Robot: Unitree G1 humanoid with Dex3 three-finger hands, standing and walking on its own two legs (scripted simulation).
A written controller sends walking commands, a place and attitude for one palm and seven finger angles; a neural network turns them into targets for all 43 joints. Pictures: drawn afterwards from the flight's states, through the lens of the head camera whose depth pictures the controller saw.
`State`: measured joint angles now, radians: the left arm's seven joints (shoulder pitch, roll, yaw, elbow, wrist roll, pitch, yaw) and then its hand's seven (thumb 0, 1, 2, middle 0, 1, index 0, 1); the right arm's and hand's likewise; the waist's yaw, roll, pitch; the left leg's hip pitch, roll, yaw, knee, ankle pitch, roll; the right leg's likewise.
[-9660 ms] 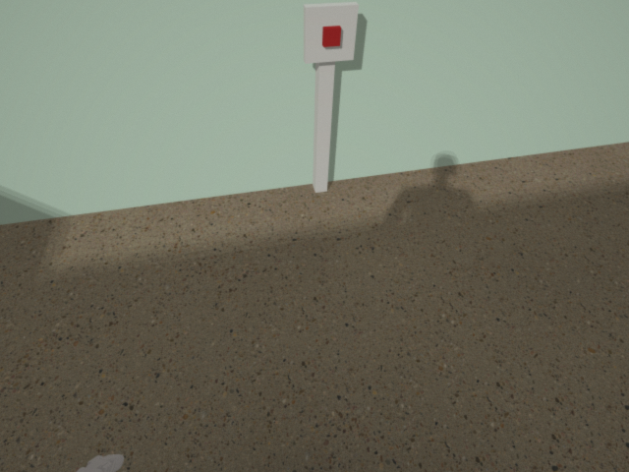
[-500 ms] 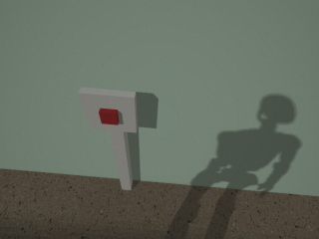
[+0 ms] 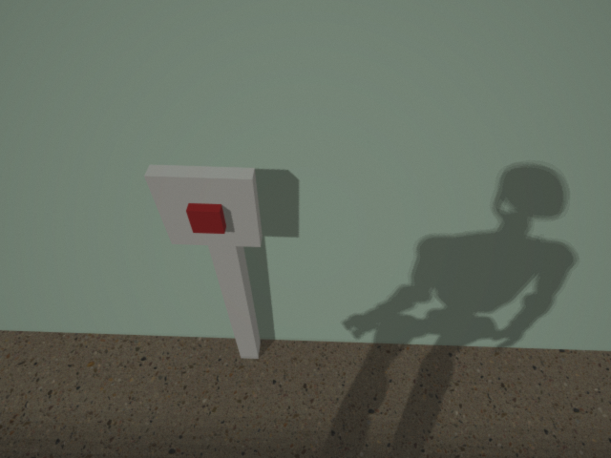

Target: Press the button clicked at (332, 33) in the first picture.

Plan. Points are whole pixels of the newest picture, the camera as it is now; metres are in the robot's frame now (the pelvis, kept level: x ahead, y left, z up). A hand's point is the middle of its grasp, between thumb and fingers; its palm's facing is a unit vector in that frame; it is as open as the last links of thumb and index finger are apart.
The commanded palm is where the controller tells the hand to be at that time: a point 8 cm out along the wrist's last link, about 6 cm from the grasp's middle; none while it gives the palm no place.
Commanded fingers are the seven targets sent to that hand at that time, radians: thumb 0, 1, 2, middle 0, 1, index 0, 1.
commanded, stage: come to a stop and stand still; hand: left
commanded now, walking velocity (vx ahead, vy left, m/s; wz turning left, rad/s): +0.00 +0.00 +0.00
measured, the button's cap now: (207, 217) +0.51 +0.21 -0.02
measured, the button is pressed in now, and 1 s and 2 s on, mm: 0 0 0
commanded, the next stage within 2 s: look again from close up in 1.06 s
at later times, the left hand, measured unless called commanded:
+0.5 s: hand out of the picture -0.02 +0.13 -0.15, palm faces +0.03 -0.98 -0.21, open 7.4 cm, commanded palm none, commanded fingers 0.00 0.90 0.90 -0.20 -0.30 -0.20 -0.30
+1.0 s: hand out of the picture +0.02 +0.12 -0.16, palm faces +0.06 -0.97 -0.22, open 7.3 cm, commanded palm none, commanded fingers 0.00 0.90 0.90 -0.20 -0.30 -0.20 -0.30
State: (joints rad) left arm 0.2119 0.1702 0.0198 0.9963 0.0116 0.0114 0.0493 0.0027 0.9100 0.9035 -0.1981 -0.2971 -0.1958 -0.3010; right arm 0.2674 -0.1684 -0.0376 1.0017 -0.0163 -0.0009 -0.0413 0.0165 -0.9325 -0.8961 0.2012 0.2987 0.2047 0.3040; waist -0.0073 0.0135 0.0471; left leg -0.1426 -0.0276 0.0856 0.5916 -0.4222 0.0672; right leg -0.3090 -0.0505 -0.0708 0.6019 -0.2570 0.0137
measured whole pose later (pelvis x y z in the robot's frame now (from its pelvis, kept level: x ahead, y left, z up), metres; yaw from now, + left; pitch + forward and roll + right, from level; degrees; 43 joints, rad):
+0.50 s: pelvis +0.00 -0.04 +0.01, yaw +1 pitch -1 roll +1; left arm 0.29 0.13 -0.02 1.13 0.01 -0.01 0.02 0.00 0.91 0.90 -0.20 -0.30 -0.20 -0.30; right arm 0.34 -0.16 0.02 1.11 -0.02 -0.01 -0.02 0.00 -0.91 -0.90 0.20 0.30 0.20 0.30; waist 0.00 0.04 0.06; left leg -0.09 -0.01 0.06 0.42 -0.31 0.01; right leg -0.27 -0.02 -0.10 0.48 -0.19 -0.03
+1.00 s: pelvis +0.02 -0.06 +0.01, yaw +2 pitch -1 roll +0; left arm 0.24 0.15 0.00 1.14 0.01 -0.02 0.04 0.01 0.93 0.90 -0.20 -0.30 -0.20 -0.30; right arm 0.30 -0.13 0.01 1.14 -0.02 -0.02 -0.04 0.00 -0.91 -0.90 0.20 0.30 0.20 0.30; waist 0.01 0.02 0.05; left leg -0.06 0.03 0.03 0.41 -0.33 -0.02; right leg -0.23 0.00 -0.13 0.47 -0.23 -0.06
